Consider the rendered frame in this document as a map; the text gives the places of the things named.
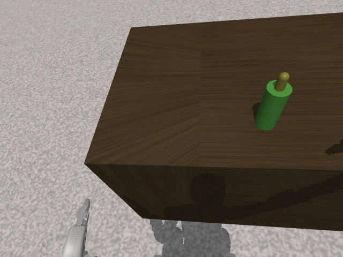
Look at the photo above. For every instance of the left robot hand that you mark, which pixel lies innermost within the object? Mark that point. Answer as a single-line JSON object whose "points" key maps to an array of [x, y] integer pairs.
{"points": [[75, 241]]}

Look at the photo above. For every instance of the bottle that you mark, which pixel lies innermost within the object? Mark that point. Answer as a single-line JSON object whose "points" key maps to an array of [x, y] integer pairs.
{"points": [[275, 97]]}

